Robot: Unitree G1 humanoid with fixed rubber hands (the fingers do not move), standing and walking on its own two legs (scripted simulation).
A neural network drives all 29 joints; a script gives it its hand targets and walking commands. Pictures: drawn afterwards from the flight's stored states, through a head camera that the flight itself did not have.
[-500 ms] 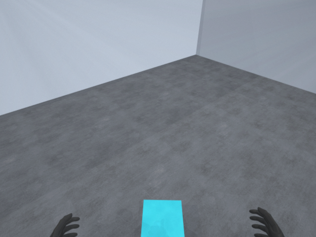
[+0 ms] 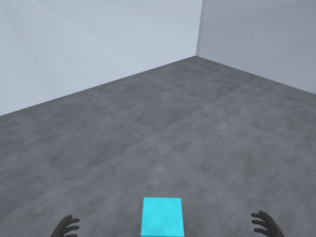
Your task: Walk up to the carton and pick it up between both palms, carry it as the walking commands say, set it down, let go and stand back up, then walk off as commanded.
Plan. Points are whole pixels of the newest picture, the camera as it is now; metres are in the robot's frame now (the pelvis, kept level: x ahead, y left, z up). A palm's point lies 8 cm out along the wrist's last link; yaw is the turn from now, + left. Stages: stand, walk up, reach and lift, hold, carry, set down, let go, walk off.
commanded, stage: stand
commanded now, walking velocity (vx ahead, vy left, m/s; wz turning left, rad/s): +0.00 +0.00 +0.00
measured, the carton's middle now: (161, 226) +0.46 -0.06 -0.64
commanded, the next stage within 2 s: walk off in 0.22 s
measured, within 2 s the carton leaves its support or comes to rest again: neither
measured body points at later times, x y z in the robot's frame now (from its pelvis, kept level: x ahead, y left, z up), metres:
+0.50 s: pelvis -0.01 +0.00 +0.00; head -0.06 +0.00 +0.45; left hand +0.16 +0.25 -0.08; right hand +0.12 -0.30 -0.06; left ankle +0.02 +0.09 -0.73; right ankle +0.02 -0.10 -0.73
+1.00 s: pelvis +0.10 -0.02 +0.01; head +0.09 -0.03 +0.46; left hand +0.16 +0.25 -0.11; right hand +0.24 -0.29 -0.09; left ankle +0.08 +0.12 -0.68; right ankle +0.01 -0.10 -0.73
